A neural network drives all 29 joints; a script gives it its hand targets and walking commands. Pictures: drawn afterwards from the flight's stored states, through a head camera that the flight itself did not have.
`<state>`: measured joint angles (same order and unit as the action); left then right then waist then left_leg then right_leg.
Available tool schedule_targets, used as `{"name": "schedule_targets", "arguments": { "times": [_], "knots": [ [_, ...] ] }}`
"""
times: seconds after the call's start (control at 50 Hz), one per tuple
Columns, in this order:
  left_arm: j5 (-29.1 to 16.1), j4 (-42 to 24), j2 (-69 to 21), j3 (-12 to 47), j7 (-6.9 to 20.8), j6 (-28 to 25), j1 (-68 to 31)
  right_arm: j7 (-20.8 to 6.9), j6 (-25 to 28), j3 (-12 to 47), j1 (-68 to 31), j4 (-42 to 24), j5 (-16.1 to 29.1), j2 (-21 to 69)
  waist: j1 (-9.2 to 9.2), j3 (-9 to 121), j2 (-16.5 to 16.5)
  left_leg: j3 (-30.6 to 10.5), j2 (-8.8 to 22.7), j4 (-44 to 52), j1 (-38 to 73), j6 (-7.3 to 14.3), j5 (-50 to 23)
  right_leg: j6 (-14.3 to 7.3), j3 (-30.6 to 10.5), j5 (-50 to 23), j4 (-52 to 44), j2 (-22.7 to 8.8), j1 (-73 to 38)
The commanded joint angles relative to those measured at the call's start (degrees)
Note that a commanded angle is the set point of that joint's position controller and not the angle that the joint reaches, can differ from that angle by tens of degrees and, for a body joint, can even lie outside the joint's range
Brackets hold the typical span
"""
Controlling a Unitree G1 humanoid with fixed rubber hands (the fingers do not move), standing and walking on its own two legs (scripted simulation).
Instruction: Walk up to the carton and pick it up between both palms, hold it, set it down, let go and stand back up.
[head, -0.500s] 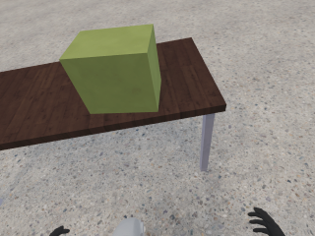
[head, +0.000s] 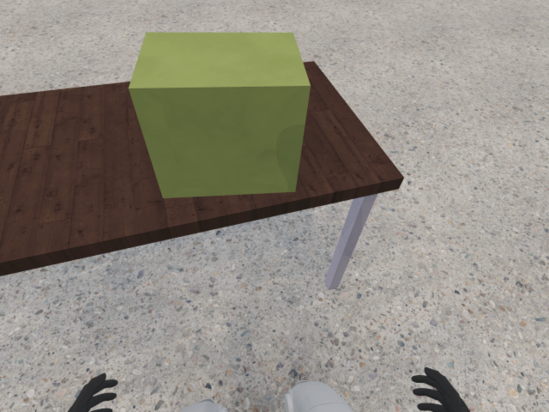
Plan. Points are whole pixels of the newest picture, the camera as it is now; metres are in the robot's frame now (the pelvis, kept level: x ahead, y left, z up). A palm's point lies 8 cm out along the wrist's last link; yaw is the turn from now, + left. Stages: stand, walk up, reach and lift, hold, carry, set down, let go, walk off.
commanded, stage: walk up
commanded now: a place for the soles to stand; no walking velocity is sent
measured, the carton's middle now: (226, 117) +0.68 +0.04 +0.04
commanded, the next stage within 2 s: none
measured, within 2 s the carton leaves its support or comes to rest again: neither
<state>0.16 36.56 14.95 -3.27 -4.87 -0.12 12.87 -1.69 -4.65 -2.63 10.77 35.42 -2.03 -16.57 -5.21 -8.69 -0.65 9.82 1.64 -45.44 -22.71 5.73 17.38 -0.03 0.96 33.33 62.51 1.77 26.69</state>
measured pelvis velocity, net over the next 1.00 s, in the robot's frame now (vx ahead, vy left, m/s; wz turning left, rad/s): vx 0.05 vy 0.03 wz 0.11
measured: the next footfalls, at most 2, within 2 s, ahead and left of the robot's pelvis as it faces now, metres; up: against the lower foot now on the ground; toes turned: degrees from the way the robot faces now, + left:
right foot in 0.08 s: +0.08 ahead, -0.08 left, +0.00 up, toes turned -4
left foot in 0.40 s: +0.07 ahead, +0.26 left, +0.00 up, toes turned -4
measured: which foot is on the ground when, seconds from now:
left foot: down 0.00-0.12, up 0.14-0.38, down 0.40-0.82, up 0.84-1.00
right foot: up 0.00-0.06, down 0.08-0.42, up 0.44-0.78, down 0.80-1.00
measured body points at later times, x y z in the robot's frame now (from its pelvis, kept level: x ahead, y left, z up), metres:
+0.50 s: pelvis +0.01 +0.11 -0.02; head -0.01 +0.12 +0.43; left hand +0.16 +0.38 -0.11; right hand +0.06 -0.18 -0.11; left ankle +0.03 +0.26 -0.70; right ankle +0.04 -0.04 -0.68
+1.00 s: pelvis +0.05 +0.03 -0.01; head +0.09 +0.02 +0.44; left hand +0.15 +0.32 -0.10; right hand +0.22 -0.23 -0.11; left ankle +0.04 +0.16 -0.68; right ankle +0.08 -0.12 -0.70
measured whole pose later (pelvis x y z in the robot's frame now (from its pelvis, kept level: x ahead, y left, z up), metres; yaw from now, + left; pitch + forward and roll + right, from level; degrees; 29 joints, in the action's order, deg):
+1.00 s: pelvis +0.05 +0.03 -0.01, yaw +6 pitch -3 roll -1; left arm 1.1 35.7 17.2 -0.4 0.2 1.8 12.5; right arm 2.6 -1.4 -4.0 15.5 31.6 -0.4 -18.1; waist 2.0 -7.8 3.6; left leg -2.9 0.7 -60.1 -24.4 -1.9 33.2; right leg 2.3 6.6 25.8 51.1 -7.0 21.1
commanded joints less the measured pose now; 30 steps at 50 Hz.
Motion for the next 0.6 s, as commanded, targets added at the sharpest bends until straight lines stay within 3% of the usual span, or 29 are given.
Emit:
{"name": "schedule_targets", "arguments": {
  "times": [0.0,0.02,0.04,0.06,0.08,0.1,0.12,0.14,0.16,0.18,0.2,0.24,0.26,0.28,0.3,0.32,0.34,0.36,0.38,0.4,0.42,0.44,0.48,0.5,0.52,0.54,0.56,0.58],
  "knots": [
    [-0.3,-3.0,6.6,-3.3,1.6,-0.3,9.9,1.2,0.4,-1.7,-1.8,-4.0,0.8,-9.7,5.96,5.6,10.1,-21.4,15.0,28.5,-4.4,0.8,16.8,-1.8,-0.4,-8.5,-17.6,-0.6,-12.8],
    [0.2,-1.4,7.0,-3.4,2.0,-0.3,13.6,1.3,0.2,-1.7,-1.9,-4.1,0.8,-9.9,8.33,7.9,9.2,-18.7,14.3,29.4,-8.8,-2.9,21.9,-3.1,0.8,-10.9,-23.6,0.0,-20.7],
    [0.6,-0.5,7.9,-4.0,2.1,-0.3,16.4,1.4,-0.1,-1.7,-2.3,-4.7,0.6,-9.7,10.2,7.0,7.0,-15.6,12.6,27.6,-14.1,-7.1,22.6,-4.0,0.1,-12.9,-27.2,0.3,-27.1],
    [1.8,0.0,10.1,-4.5,2.3,-0.4,18.6,1.4,0.0,-0.8,0.5,-5.1,0.6,-7.0,11.78,8.3,-1.3,-10.7,7.9,19.5,-21.8,-12.4,25.2,-7.5,-11.2,-1.6,-34.2,-6.2,-31.7],
    [2.5,-1.3,13.2,-5.4,1.9,-0.2,13.6,1.1,-0.1,-0.8,4.6,-5.4,1.5,-5.4,10.44,6.7,-14.0,-6.2,-0.3,-5.7,-23.6,-14.7,22.9,-14.7,-39.6,23.3,-43.2,-21.0,-20.3],
    [2.1,-2.7,16.0,-6.2,1.0,0.2,5.3,1.5,-1.4,-3.5,5.3,-4.9,0.2,-11.3,8.88,3.4,-13.2,-11.8,0.5,-23.5,-15.3,-9.7,18.3,-22.0,-46.8,30.8,-49.3,-27.9,-1.7],
    [1.9,-3.6,13.4,-5.2,0.5,-0.5,-1.0,1.0,-2.3,-4.0,5.4,-4.9,-0.3,-11.9,5.81,-0.8,-12.8,-16.9,2.2,-29.6,-10.1,-8.1,14.3,-21.8,-46.8,26.7,-51.4,-27.8,7.3],
    [2.3,-4.9,9.8,-3.9,0.6,-1.4,-4.5,0.5,-2.1,-3.3,5.6,-4.5,-0.3,-10.8,4.34,-0.2,-12.8,-17.1,1.2,-27.8,-11.3,-7.5,12.0,-18.9,-39.5,18.6,-48.9,-23.1,2.7],
    [2.6,-6.1,7.7,-2.6,0.5,-2.2,-4.6,0.4,-1.2,-3.0,4.8,-4.5,-0.3,-10.0,4.59,0.5,-10.6,-17.2,0.2,-23.4,-15.1,-7.8,10.4,-16.3,-33.2,7.5,-45.0,-19.5,-5.0],
    [3.2,-6.3,6.8,-2.2,0.3,-2.6,-3.1,0.3,-0.3,-2.7,6.4,-3.2,-0.2,-9.3,5.19,3.3,-8.8,-17.1,-0.8,-22.7,-16.4,-7.9,9.6,-14.9,-29.4,3.9,-43.3,-18.3,-9.9],
    [3.1,-5.9,6.5,-1.7,0.5,-2.6,-2.6,0.1,0.2,-2.5,7.1,-2.5,0.2,-7.6,5.65,3.7,-9.2,-16.6,-1.7,-22.9,-16.4,-8.1,9.2,-13.3,-25.5,2.7,-43.0,-17.2,-11.3],
    [2.8,-5.3,8.6,-2.3,1.0,-1.8,-5.6,-0.2,0.8,-2.4,11.6,-2.9,1.2,-6.1,3.87,5.5,-11.0,-15.5,-1.6,-19.4,-8.1,-7.5,9.5,-11.1,-18.1,8.5,-43.2,-14.8,-5.1],
    [2.4,-5.5,9.9,-2.4,1.7,-1.2,-6.0,-0.2,1.6,-2.3,10.6,-3.9,1.8,-4.4,4.26,5.1,-14.3,-13.4,-1.0,-10.8,-4.3,-7.3,11.2,-9.9,-14.7,9.4,-41.8,-12.0,-2.5],
    [2.5,-5.6,11.9,-2.9,2.4,-0.4,-7.6,-0.1,2.5,-2.3,13.0,-4.7,2.4,-3.7,3.4,5.8,-20.1,-11.9,0.3,-2.3,0.6,-6.9,13.1,-9.5,-12.1,9.2,-38.0,-11.0,-1.8],
    [2.3,-5.9,12.0,-2.9,3.1,0.6,-7.7,0.4,3.5,-3.0,15.1,-3.7,2.8,-4.8,2.9,6.1,-18.8,-9.7,-0.3,5.3,6.7,-6.6,8.5,-8.6,-10.3,9.5,-33.3,-9.9,1.8],
    [2.4,-5.7,11.6,-2.6,3.6,1.5,-6.0,0.9,4.3,-3.7,19.0,-2.1,2.4,-5.8,1.84,7.2,-14.8,-7.8,-1.9,10.3,12.6,-6.7,4.2,-7.7,-6.9,10.5,-25.7,-8.1,4.0],
    [2.8,-4.9,10.1,-2.0,3.9,2.4,-2.9,1.9,5.0,-4.5,21.6,-1.2,1.6,-7.4,1.98,7.9,-7.8,-8.2,-3.6,13.7,13.8,-7.3,2.9,-6.4,-2.8,7.9,-15.0,-6.1,4.3],
    [2.7,-5.1,7.9,-1.1,4.4,3.0,-1.3,2.7,5.5,-5.6,21.9,-1.6,0.4,-10.4,2.18,5.4,0.5,-15.1,-1.1,14.5,12.2,-6.8,4.4,-4.1,-0.7,3.7,-5.4,-3.3,8.6],
    [2.1,-7.2,5.3,0.2,4.9,2.6,1.0,3.6,5.9,-6.0,19.8,-3.7,-1.3,-15.2,3.31,4.1,12.6,-40.2,11.9,20.9,10.7,-2.0,14.4,-0.7,-0.5,2.4,4.0,-0.9,17.7],
    [1.8,-8.5,8.2,-0.3,5.1,3.0,-0.7,4.6,5.5,-7.2,14.8,-5.0,-0.4,-19.4,4.4,0.2,13.0,-60.3,22.3,33.4,1.3,5.6,26.2,-0.2,-6.2,1.6,6.2,-4.1,16.8],
    [2.4,-8.2,10.4,-1.1,5.5,3.4,-2.5,4.9,5.6,-6.6,8.6,-6.1,0.1,-19.6,5.92,-2.9,11.1,-66.8,25.4,38.4,-4.9,11.2,38.2,0.4,-8.6,-2.2,8.1,-8.3,15.9],
    [2.5,-7.6,11.2,-1.7,5.9,3.4,-4.5,4.9,5.9,-5.5,5.3,-5.8,-0.3,-16.1,6.4,-8.3,8.3,-63.7,24.1,37.7,-7.0,12.5,36.2,0.9,-8.2,-4.9,7.1,-9.5,15.7],
    [2.2,-6.4,10.6,-1.6,6.3,2.4,-4.9,5.0,6.6,-4.8,6.8,-5.3,-1.9,-13.4,5.33,-7.5,12.3,-50.0,19.8,30.8,-1.4,10.5,18.9,0.8,-6.8,-5.8,2.2,-9.4,13.9],
    [2.6,-6.7,10.6,-1.5,6.6,2.3,-5.3,5.3,7.0,-5.1,8.5,-5.0,-2.3,-12.7,4.54,-6.7,12.3,-46.5,19.2,27.1,1.6,10.2,9.5,1.0,-7.1,-5.8,1.8,-9.5,13.3],
    [2.4,-7.1,9.8,-1.1,6.9,2.2,-5.2,5.4,6.9,-5.1,10.0,-4.3,-2.1,-12.1,3.75,-5.4,14.3,-42.4,17.5,24.4,4.3,9.4,3.1,1.1,-6.1,-4.4,0.1,-8.9,13.3],
    [3.1,-8.1,9.6,-1.0,7.1,2.5,-6.6,5.5,6.8,-5.5,11.6,-3.9,-2.1,-12.0,3.0,-5.3,15.6,-42.6,17.8,23.1,4.9,9.9,-3.3,0.9,-5.7,-4.8,1.3,-9.1,12.8],
    [2.8,-9.1,9.3,-0.8,7.2,2.7,-7.4,5.6,6.6,-5.2,11.5,-4.0,-1.9,-12.6,2.89,-4.5,17.5,-39.9,16.8,21.8,6.0,9.4,-9.3,0.7,-5.5,-4.4,0.4,-9.0,11.7],
    [2.8,-9.0,8.5,-0.7,7.4,3.1,-7.2,5.7,6.4,-5.7,11.3,-4.5,-1.9,-13.0,3.39,-1.4,20.1,-38.6,16.5,21.2,6.9,9.3,-8.6,0.8,-4.6,-6.0,1.6,-9.0,10.5]
  ]
}}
